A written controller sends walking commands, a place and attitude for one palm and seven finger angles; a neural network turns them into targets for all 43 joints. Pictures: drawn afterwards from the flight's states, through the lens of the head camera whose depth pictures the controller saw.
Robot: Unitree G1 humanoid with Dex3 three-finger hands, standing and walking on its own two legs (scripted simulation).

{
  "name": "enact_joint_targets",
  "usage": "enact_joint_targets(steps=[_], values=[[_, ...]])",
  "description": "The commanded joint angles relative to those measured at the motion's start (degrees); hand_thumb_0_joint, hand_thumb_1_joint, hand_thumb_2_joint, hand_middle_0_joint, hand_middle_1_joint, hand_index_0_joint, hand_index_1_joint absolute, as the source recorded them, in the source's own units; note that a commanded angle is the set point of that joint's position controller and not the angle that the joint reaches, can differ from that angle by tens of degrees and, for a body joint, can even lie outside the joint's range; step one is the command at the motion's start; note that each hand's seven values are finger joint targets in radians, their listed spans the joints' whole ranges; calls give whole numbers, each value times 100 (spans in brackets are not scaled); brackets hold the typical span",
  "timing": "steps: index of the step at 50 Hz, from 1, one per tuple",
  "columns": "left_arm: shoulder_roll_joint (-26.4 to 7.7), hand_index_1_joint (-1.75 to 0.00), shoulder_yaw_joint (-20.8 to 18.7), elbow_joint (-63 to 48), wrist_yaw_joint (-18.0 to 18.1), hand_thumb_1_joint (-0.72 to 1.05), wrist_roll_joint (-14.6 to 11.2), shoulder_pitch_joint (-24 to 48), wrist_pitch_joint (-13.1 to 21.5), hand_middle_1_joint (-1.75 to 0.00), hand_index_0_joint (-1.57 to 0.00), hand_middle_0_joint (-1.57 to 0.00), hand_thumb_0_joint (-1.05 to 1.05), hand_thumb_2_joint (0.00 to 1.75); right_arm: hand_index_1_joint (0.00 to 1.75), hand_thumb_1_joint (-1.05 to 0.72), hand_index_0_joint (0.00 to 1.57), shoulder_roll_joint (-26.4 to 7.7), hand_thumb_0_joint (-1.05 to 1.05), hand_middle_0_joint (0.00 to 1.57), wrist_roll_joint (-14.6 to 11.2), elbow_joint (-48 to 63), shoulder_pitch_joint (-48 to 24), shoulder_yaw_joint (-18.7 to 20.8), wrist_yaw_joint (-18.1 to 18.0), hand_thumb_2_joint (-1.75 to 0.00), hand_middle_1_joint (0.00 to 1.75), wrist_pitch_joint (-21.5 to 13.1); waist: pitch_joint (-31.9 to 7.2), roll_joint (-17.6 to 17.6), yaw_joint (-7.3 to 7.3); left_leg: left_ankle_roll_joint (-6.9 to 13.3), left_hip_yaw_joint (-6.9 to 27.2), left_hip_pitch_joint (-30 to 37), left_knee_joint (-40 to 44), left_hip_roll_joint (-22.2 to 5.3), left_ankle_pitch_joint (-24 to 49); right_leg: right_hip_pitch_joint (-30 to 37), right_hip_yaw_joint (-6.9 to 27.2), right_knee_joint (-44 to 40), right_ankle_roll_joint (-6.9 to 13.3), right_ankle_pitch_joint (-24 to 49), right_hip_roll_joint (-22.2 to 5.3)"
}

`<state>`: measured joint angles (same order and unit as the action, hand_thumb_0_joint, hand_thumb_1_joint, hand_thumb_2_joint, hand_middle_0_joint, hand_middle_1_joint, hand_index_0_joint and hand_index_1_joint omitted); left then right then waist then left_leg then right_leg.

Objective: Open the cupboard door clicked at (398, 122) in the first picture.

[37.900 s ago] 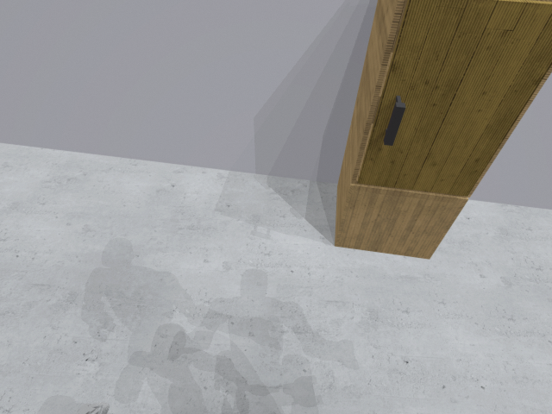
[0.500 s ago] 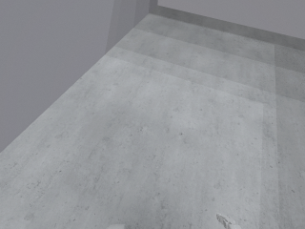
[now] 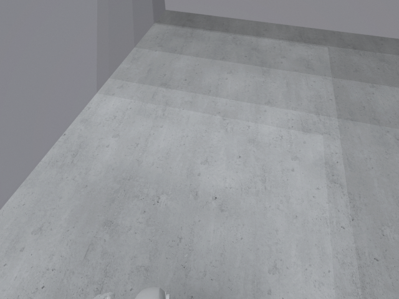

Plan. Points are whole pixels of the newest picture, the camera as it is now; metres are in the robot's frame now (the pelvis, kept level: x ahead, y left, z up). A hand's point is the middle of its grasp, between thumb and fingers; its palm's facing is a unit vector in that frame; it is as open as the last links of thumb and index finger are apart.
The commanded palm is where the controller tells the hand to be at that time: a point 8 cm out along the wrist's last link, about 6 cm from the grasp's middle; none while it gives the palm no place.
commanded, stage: turn to face it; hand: left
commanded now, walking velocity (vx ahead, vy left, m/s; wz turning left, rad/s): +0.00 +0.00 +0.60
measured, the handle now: out of the picture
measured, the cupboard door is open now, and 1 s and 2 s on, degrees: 43 43 43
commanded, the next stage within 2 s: none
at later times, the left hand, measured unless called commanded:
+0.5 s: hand out of the picture +0.12 +0.23 -0.17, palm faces +0.28 -0.93 -0.25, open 7.4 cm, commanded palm none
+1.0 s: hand out of the picture +0.02 +0.17 -0.19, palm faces +0.59 -0.77 -0.25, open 7.4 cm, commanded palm none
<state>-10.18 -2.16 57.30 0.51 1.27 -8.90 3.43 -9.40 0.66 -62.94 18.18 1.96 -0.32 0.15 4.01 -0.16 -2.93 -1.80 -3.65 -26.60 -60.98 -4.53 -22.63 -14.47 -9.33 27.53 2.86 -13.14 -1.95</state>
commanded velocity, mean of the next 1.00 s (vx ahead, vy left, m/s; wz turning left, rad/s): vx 0.00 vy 0.00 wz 0.60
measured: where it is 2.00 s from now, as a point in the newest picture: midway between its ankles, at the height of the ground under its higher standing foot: outside the picture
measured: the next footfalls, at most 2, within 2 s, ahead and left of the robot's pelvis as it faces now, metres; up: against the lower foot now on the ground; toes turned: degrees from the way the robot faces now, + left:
left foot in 0.20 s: +0.15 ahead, +0.13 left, +0.00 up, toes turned +14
right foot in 0.60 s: +0.16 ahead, -0.14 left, +0.00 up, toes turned +18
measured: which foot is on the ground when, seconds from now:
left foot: up 0.00-0.18, down 0.20-0.60, up 0.62-0.90, down 0.92-1.00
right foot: down 0.00-0.20, up 0.22-0.58, down 0.60-0.92, up 0.94-1.00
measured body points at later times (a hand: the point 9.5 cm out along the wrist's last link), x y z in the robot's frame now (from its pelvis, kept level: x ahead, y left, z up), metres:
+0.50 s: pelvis +0.08 +0.00 +0.00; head +0.13 +0.03 +0.44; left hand +0.11 +0.28 -0.15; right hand +0.23 -0.22 -0.14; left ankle +0.11 +0.12 -0.74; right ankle +0.10 -0.15 -0.69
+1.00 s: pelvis +0.11 -0.03 -0.02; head +0.15 +0.02 +0.43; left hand -0.01 +0.21 -0.17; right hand +0.37 -0.16 -0.14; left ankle +0.05 +0.07 -0.74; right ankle +0.13 -0.16 -0.70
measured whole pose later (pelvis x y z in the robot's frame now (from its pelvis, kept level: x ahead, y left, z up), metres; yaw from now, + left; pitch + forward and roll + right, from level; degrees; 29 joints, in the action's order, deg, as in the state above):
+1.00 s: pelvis +0.11 -0.03 -0.02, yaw +36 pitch +1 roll +1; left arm -14.7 -3.7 52.2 0.7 1.3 -12.8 -2.8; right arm -13.9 1.2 -49.8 4.7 3.0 1.6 1.6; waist 6.7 -3.7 0.9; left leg 1.0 -2.9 -19.5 -36.1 0.2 -17.7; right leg -22.6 -5.7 56.5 -3.8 -31.2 -7.2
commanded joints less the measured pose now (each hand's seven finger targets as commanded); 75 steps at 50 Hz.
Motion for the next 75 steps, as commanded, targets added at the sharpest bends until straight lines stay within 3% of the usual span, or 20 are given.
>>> enact_joint_targets(steps=[1,8,10,11,17,27,28,30,34,43,45,46,47,52,59,60,61,62,66,75], values=[[-735,-30,-155,-163,75,90,-36,-341,-9,-30,-20,-20,0,90,30,-90,20,-79,0,20,-5,329,243,42,50,-90,30,46,-319,-676,119,-111,-102,99,785,-115,407,232,355,-1093,525,2831,-1598],[-909,-30,-335,-361,93,90,-44,-339,-222,-30,-20,-20,0,90,30,-90,20,-572,0,20,81,708,102,176,125,-90,30,21,-626,-85,16,77,-178,1443,2995,12,1666,125,-111,624,-9,1484,-1548],[-558,-30,-220,-721,62,90,-106,-257,-323,-30,-20,-20,0,90,30,-90,20,-1562,0,20,139,813,624,391,29,-90,30,8,-944,2125,-241,1462,2942,2190,3978,-2094,4357,-1539,26,3215,-666,-2802,-258],[-689,-30,-242,-877,75,90,-19,17,-378,-30,-20,-20,0,90,30,-90,20,-1641,0,20,130,847,577,399,-32,-90,30,34,-1008,1269,-236,1617,3096,1932,4197,-2139,3068,-1735,693,3943,-597,-2600,-210],[-625,-30,-303,-703,-3,90,-17,-190,-449,-30,-20,-20,0,90,30,-90,20,-1359,0,20,97,1297,-523,317,-97,-90,30,-65,-946,672,249,1050,1699,1438,4200,-1013,2352,-1639,962,3583,-692,-1014,-269],[-800,-30,-307,-954,29,90,-51,-576,-433,-30,-20,-20,0,90,30,-90,20,-1553,0,20,74,1616,-1048,519,8,-90,30,137,-903,945,401,861,2093,613,3784,-526,1559,222,684,495,-587,-572,187],[-1003,-30,-363,-920,57,90,-29,-858,-390,-30,-20,-20,0,90,30,-90,20,-1400,0,20,34,1704,-1176,506,26,-90,30,156,-917,453,554,609,1917,71,3366,-204,1038,896,922,-445,-491,-334,-99],[-1823,-30,-455,-1106,113,90,83,-724,-344,-30,-20,-20,0,90,30,-90,20,-1049,0,20,10,1957,-1378,454,114,-90,30,139,-603,-1676,659,-80,461,-1113,592,807,-1159,764,3245,-1582,631,-216,-2697],[-1144,-30,-284,-1182,136,90,16,-97,-261,-30,-20,-20,0,90,30,-90,20,-947,0,20,28,1631,-1242,395,192,-90,30,274,-402,-1213,213,-201,434,-886,-759,279,-273,589,1222,-625,455,2500,-1651],[-1596,-30,-430,-911,93,90,13,-745,-280,-30,-20,-20,0,90,30,-90,20,-834,0,20,-6,1706,-1471,238,219,-90,30,178,-779,-1118,459,-76,-399,651,2672,546,286,1302,468,408,109,3796,-1732],[-1464,-30,-414,-1003,54,90,-44,-573,-296,-30,-20,-20,0,90,30,-90,20,-1285,0,20,52,1544,-793,362,200,-90,30,119,-1168,-381,43,207,124,2309,3637,54,2080,190,67,1757,-336,2742,-1508],[-1043,-30,-318,-1254,3,90,-91,-470,-321,-30,-20,-20,0,90,30,-90,20,-1977,0,20,101,1497,-333,548,151,-90,30,77,-1423,1477,-218,1129,2295,3377,3618,-1605,4535,-1587,-86,3054,-775,-1113,-662],[-1015,-30,-257,-1483,46,90,-28,-70,-386,-30,-20,-20,0,90,30,-90,20,-2163,0,20,62,1369,33,559,118,-90,30,136,-1285,1334,-320,1690,2596,3070,3662,-2156,5111,-2011,545,3656,-732,-2610,-485],[-918,-30,-308,-1137,-9,90,-33,-77,-514,-30,-20,-20,0,90,30,-90,20,-1651,0,20,98,1641,-1048,421,-41,-90,30,79,-713,998,198,1097,1676,1657,3906,-933,3031,-1587,932,3369,-745,-1352,-346],[-912,-30,-326,-1082,-21,90,-51,-685,-427,-30,-20,-20,0,90,30,-90,20,-1646,0,20,67,1762,-1388,483,8,-90,30,163,-738,931,507,794,1873,495,3458,-475,1868,427,566,553,-646,-392,149],[-1171,-30,-388,-1064,7,90,-9,-991,-363,-30,-20,-20,0,90,30,-90,20,-1477,0,20,22,1838,-1482,474,30,-90,30,166,-778,271,692,505,1599,25,2890,-76,1213,1038,919,-385,-566,-165,-217],[-1727,-30,-496,-1062,69,90,85,-1109,-299,-30,-20,-20,0,90,30,-90,20,-1048,0,20,-25,1941,-1362,418,68,-90,30,159,-840,-1525,728,18,665,-989,1446,759,-384,1546,2776,-1203,-1,-110,-1864],[-1913,-30,-455,-1160,82,90,59,-966,-325,-30,-20,-20,0,90,30,-90,20,-1138,0,20,15,2029,-1504,419,110,-90,30,156,-693,-1719,764,-25,587,-861,-11,726,-1406,826,3201,-1309,589,300,-2686],[-1139,-30,-280,-1357,140,90,33,3,-298,-30,-20,-20,0,90,30,-90,20,-943,0,20,40,1619,-1197,385,215,-90,30,292,-390,-1154,191,-165,499,-613,-912,262,-246,270,1341,-882,375,1214,-1638],[-1483,-30,-425,-982,123,90,55,-712,-285,-30,-20,-20,0,90,30,-90,20,-708,0,20,-36,1658,-1455,245,227,-90,30,200,-800,-1123,546,-131,-236,339,2145,402,-288,1378,634,-103,369,3030,-1920]])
